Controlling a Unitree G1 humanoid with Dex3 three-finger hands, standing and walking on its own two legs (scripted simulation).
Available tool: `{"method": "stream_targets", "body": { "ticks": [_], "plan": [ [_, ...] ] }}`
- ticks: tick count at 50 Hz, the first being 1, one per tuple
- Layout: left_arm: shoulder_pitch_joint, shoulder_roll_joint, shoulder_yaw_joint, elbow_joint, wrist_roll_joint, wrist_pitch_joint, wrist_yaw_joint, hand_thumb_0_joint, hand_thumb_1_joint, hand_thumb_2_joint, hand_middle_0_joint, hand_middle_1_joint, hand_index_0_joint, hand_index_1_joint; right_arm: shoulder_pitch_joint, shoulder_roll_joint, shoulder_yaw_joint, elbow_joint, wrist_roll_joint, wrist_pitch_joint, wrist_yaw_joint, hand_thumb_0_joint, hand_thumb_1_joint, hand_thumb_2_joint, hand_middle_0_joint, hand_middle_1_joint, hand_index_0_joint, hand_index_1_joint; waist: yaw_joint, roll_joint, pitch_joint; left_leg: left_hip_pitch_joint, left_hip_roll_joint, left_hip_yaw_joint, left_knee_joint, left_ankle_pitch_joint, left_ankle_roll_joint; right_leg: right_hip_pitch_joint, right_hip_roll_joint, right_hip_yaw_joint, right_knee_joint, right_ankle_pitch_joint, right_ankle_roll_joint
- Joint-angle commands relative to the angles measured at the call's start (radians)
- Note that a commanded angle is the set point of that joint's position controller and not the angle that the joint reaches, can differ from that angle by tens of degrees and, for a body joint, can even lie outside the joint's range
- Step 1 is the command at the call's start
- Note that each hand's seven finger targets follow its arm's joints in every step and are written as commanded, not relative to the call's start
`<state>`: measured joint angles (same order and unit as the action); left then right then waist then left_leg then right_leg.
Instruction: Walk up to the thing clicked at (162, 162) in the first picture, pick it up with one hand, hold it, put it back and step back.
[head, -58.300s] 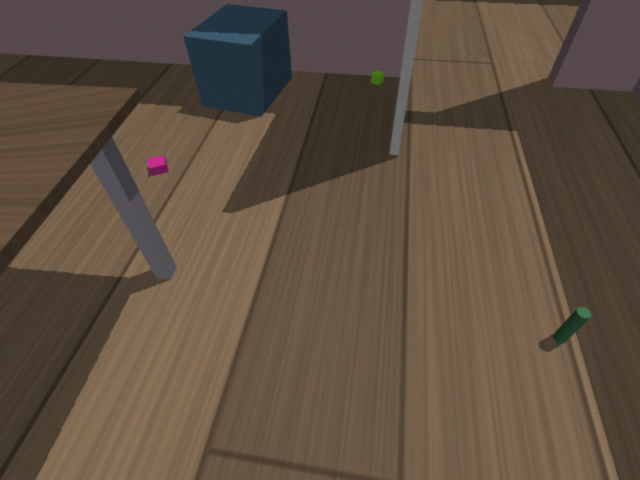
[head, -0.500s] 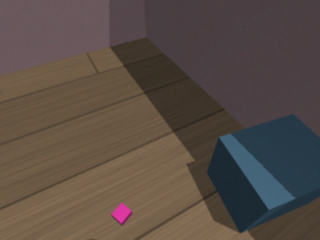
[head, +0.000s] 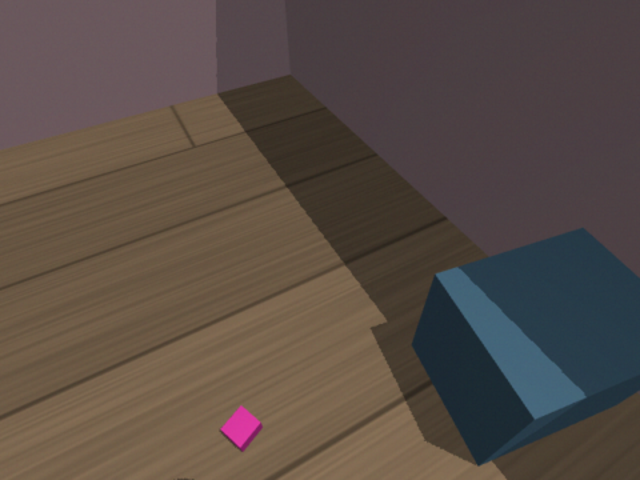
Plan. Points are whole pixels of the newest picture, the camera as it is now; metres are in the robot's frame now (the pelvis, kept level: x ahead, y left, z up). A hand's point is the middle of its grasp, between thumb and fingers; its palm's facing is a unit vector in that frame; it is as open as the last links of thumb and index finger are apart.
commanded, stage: stand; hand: left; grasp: from above
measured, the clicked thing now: (242, 428) +0.41 +0.27 -0.76
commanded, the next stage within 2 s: step back in 0.66 s
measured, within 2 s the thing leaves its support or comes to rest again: neither
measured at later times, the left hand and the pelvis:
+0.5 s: hand out of the picture +0.07 +0.25 -0.16, palm faces +0.00 -0.94 -0.34, open 7.4 cm; pelvis +0.00 +0.00 +0.00, yaw +0 degrees
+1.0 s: hand out of the picture +0.10 +0.31 -0.18, palm faces +0.01 -0.93 -0.37, open 7.4 cm; pelvis -0.05 +0.04 -0.03, yaw +1 degrees
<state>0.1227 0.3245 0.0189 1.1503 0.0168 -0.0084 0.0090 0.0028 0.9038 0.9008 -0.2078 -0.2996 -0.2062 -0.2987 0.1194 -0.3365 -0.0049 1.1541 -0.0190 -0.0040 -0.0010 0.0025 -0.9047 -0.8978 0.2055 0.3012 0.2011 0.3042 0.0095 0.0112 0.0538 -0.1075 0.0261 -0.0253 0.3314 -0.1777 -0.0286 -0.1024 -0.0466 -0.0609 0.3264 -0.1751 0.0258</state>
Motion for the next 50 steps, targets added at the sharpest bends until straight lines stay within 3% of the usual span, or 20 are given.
{"method": "stream_targets", "body": {
  "ticks": [1,29,32,33,35,37,38,39,40,41,42,44,45,46,47,48,49,50],
  "plan": [
    [-0.029,0.211,0.041,-0.055,-0.001,-0.019,0.009,0.000,0.900,0.900,-0.200,-0.300,-0.200,-0.301,-0.038,-0.201,-0.038,-0.060,0.002,-0.021,-0.015,0.000,-0.900,-0.900,0.200,0.300,0.200,0.300,-0.003,-0.003,-0.068,-0.019,0.098,-0.069,-0.049,0.128,0.043,0.029,-0.095,0.079,-0.050,0.089,-0.033],
    [-0.036,0.220,0.037,-0.063,-0.005,-0.022,0.003,0.000,0.900,0.900,-0.200,-0.300,-0.200,-0.300,-0.035,-0.206,-0.032,-0.064,0.005,-0.022,-0.010,0.000,-0.900,-0.900,0.200,0.300,0.200,0.300,-0.008,-0.015,-0.060,-0.018,0.099,-0.064,-0.056,0.129,0.037,0.020,-0.095,0.084,-0.051,0.098,-0.034],
    [-0.034,0.223,0.037,-0.067,-0.005,-0.024,0.004,0.000,0.900,0.900,-0.200,-0.300,-0.200,-0.300,-0.031,-0.211,-0.033,-0.068,0.004,-0.022,-0.012,0.000,-0.900,-0.900,0.200,0.300,0.200,0.300,-0.009,-0.013,-0.081,-0.008,0.104,-0.059,-0.044,0.159,0.042,0.030,-0.100,0.088,-0.046,0.136,-0.037],
    [-0.033,0.293,0.085,-0.086,-0.027,-0.014,0.008,0.000,0.900,0.900,-0.200,-0.300,-0.200,-0.300,-0.069,-0.263,-0.056,-0.100,0.018,-0.004,-0.003,0.000,-0.900,-0.900,0.200,0.300,0.200,0.300,-0.003,-0.020,0.032,-0.095,0.079,-0.068,0.071,0.307,0.069,-0.034,-0.094,0.100,0.033,0.299,-0.050],
    [-0.015,0.290,0.094,-0.120,-0.028,-0.009,0.014,0.000,0.900,0.900,-0.200,-0.300,-0.200,-0.300,-0.041,-0.241,-0.060,-0.130,0.029,0.005,-0.002,0.000,-0.900,-0.900,0.200,0.300,0.200,0.300,-0.014,-0.033,-0.062,-0.087,0.064,-0.034,0.168,0.364,0.078,0.010,-0.119,0.099,0.078,0.413,-0.091],
    [-0.041,0.300,0.104,-0.161,-0.025,0.002,0.015,0.000,0.900,0.900,-0.200,-0.300,-0.200,-0.300,-0.007,-0.234,-0.071,-0.156,0.030,0.020,-0.001,0.000,-0.900,-0.900,0.200,0.300,0.200,0.300,-0.024,-0.092,-0.105,-0.100,0.008,0.003,0.298,0.251,0.077,-0.027,-0.184,0.160,0.062,0.379,-0.158],
    [-0.065,0.303,0.107,-0.184,-0.020,0.006,0.014,0.000,0.900,0.900,-0.200,-0.300,-0.200,-0.300,0.001,-0.219,-0.074,-0.165,0.031,0.028,0.001,0.000,-0.900,-0.900,0.200,0.300,0.200,0.300,-0.026,-0.124,-0.111,-0.106,-0.028,0.018,0.372,0.107,0.066,-0.058,-0.229,0.188,0.048,0.380,-0.197],
    [-0.099,0.313,0.109,-0.215,-0.009,0.010,0.015,0.000,0.900,0.900,-0.200,-0.300,-0.200,-0.300,0.016,-0.221,-0.081,-0.180,0.027,0.038,0.004,0.000,-0.900,-0.900,0.200,0.300,0.200,0.300,-0.033,-0.178,-0.114,-0.126,-0.059,0.013,0.474,-0.114,0.072,-0.100,-0.284,0.227,0.042,0.369,-0.241],
    [-0.122,0.320,0.112,-0.241,0.002,0.012,0.016,0.000,0.900,0.900,-0.200,-0.300,-0.200,-0.300,0.040,-0.226,-0.088,-0.191,0.023,0.048,0.007,0.000,-0.900,-0.900,0.200,0.300,0.200,0.300,-0.034,-0.213,-0.108,-0.145,-0.061,-0.019,0.577,-0.306,0.082,-0.151,-0.330,0.259,0.049,0.345,-0.280],
    [-0.147,0.326,0.113,-0.265,0.011,0.013,0.018,0.000,0.900,0.900,-0.200,-0.300,-0.200,-0.300,0.069,-0.227,-0.089,-0.207,0.024,0.054,0.011,0.000,-0.900,-0.900,0.200,0.300,0.200,0.300,-0.052,-0.224,-0.092,-0.154,-0.033,-0.059,0.583,-0.354,0.091,-0.185,-0.342,0.255,0.067,0.326,-0.279],
    [-0.160,0.315,0.109,-0.275,0.010,0.015,0.018,0.000,0.900,0.900,-0.200,-0.300,-0.200,-0.300,0.079,-0.224,-0.091,-0.211,0.027,0.053,0.013,0.000,-0.900,-0.900,0.200,0.300,0.200,0.300,-0.056,-0.213,-0.077,-0.166,-0.033,-0.056,0.561,-0.340,0.091,-0.187,-0.313,0.220,0.102,0.338,-0.265],
    [-0.171,0.302,0.100,-0.296,0.012,0.022,0.019,0.000,0.900,0.900,-0.200,-0.300,-0.200,-0.300,0.112,-0.219,-0.095,-0.219,0.021,0.046,0.014,0.000,-0.900,-0.900,0.200,0.300,0.200,0.300,-0.059,-0.205,-0.081,-0.174,-0.028,-0.008,0.385,-0.191,0.080,-0.149,-0.249,0.170,0.190,0.306,-0.199],
    [-0.164,0.293,0.095,-0.304,0.006,0.031,0.018,0.000,0.900,0.900,-0.200,-0.300,-0.200,-0.300,0.129,-0.221,-0.100,-0.217,0.013,0.037,0.011,0.000,-0.900,-0.900,0.200,0.300,0.200,0.300,-0.063,-0.168,-0.088,-0.153,-0.025,0.009,0.217,-0.032,0.075,-0.129,-0.205,0.143,0.268,0.259,-0.161],
    [-0.122,0.256,0.089,-0.306,-0.008,0.043,0.014,0.000,0.900,0.900,-0.200,-0.300,-0.200,-0.300,0.104,-0.252,-0.108,-0.225,-0.006,0.029,0.007,0.000,-0.900,-0.900,0.200,0.300,0.200,0.300,-0.039,-0.018,-0.073,-0.139,0.053,-0.100,0.093,0.213,0.084,-0.166,-0.109,0.093,0.389,0.133,-0.112],
    [-0.095,0.198,0.080,-0.323,-0.021,0.053,0.017,0.000,0.900,0.900,-0.200,-0.300,-0.200,-0.300,0.083,-0.338,-0.128,-0.251,-0.028,0.020,0.003,0.000,-0.900,-0.900,0.200,0.300,0.200,0.300,-0.022,0.200,-0.067,-0.061,0.228,-0.372,0.042,0.473,0.143,-0.335,0.078,0.082,0.567,-0.243,-0.068],
    [-0.084,0.214,0.088,-0.319,-0.017,0.061,0.029,0.000,0.900,0.900,-0.200,-0.300,-0.200,-0.300,0.088,-0.391,-0.137,-0.263,-0.016,0.014,0.001,0.000,-0.900,-0.900,0.200,0.300,0.200,0.300,-0.038,0.173,-0.098,-0.078,0.290,-0.406,0.070,0.623,0.219,-0.332,0.134,0.211,0.688,-0.486,-0.062],
    [-0.089,0.222,0.085,-0.313,-0.013,0.063,0.038,0.000,0.900,0.900,-0.200,-0.300,-0.200,-0.300,0.066,-0.397,-0.141,-0.279,-0.013,0.012,-0.003,0.000,-0.900,-0.900,0.200,0.300,0.200,0.300,-0.049,0.191,-0.123,-0.075,0.301,-0.447,0.059,0.596,0.224,-0.346,0.153,0.276,0.770,-0.511,-0.066],
    [-0.076,0.233,0.088,-0.303,-0.014,0.063,0.045,0.000,0.900,0.900,-0.200,-0.300,-0.200,-0.300,0.012,-0.362,-0.131,-0.293,-0.006,0.011,-0.012,0.000,-0.900,-0.900,0.200,0.300,0.200,0.300,-0.029,0.163,-0.127,-0.058,0.294,-0.389,0.086,0.558,0.252,-0.366,0.146,0.292,0.842,-0.464,-0.069]
  ]
}}
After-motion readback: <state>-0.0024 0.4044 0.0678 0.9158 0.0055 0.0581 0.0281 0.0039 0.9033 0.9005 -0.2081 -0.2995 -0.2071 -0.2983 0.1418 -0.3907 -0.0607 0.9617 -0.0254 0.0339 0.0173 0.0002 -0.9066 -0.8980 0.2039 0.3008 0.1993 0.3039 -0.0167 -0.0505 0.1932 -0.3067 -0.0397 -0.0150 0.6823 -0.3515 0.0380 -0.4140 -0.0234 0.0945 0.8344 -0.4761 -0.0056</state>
